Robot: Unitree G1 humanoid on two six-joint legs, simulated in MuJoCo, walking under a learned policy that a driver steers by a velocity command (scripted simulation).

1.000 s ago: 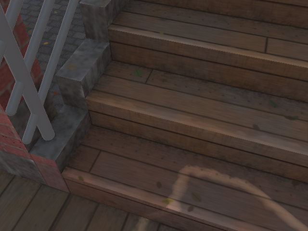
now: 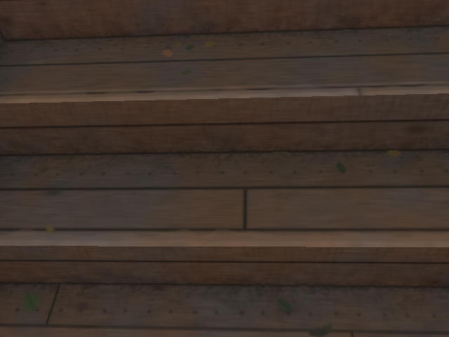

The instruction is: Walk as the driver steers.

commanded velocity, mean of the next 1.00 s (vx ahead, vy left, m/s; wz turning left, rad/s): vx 1.00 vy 0.00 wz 0.20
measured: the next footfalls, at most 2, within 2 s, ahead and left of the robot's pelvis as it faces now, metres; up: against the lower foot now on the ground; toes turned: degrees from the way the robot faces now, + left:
right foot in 0.30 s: +0.41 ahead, -0.15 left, +0.17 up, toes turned +13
left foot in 0.66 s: +0.69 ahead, +0.26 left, +0.35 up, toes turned +27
